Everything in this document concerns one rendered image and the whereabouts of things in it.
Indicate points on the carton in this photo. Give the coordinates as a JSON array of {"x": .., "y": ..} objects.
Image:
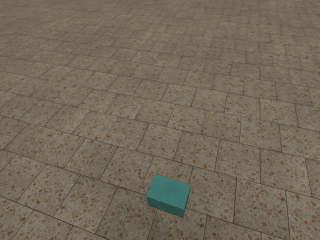
[{"x": 168, "y": 195}]

